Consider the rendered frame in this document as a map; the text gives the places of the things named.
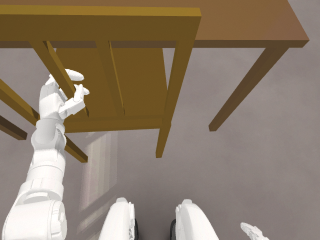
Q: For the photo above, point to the robot right hand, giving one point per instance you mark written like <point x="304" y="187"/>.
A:
<point x="253" y="232"/>

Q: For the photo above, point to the robot left forearm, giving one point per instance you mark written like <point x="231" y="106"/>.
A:
<point x="47" y="168"/>

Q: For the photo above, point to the robot left hand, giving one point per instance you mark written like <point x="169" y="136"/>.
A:
<point x="52" y="98"/>

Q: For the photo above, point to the right robot shin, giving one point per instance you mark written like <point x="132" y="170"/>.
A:
<point x="180" y="235"/>

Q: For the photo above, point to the robot left upper arm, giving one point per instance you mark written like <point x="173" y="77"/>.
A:
<point x="44" y="220"/>

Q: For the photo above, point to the robot shin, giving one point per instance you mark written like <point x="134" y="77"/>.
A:
<point x="131" y="231"/>
<point x="180" y="235"/>

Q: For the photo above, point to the left robot shin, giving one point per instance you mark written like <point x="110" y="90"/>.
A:
<point x="131" y="231"/>

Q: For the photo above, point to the chair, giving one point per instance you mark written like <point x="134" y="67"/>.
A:
<point x="127" y="86"/>

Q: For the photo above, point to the table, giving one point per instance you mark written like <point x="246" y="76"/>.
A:
<point x="269" y="24"/>

